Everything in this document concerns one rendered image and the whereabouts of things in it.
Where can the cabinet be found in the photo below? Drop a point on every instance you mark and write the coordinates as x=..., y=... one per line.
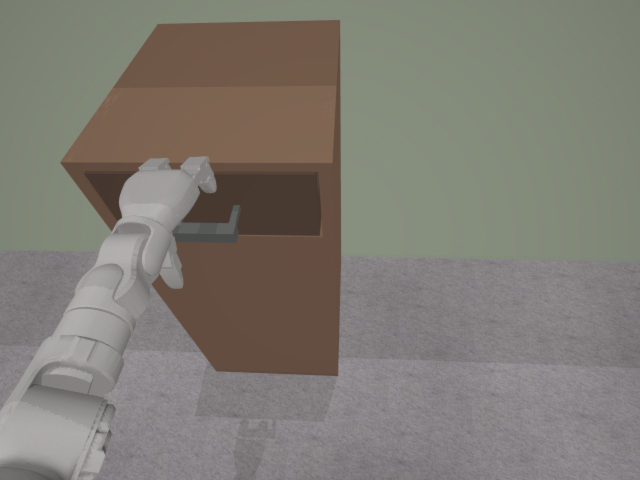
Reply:
x=252, y=96

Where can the left robot forearm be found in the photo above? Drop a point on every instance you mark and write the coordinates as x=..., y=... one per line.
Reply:
x=84, y=354

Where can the handle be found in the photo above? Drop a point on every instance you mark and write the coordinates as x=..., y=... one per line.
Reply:
x=209, y=232

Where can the drawer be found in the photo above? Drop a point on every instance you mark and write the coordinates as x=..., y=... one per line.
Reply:
x=272, y=203

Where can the robot left upper arm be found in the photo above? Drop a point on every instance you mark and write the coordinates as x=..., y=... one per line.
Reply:
x=55, y=434

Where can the robot left hand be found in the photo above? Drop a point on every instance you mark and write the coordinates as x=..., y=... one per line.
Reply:
x=166, y=196

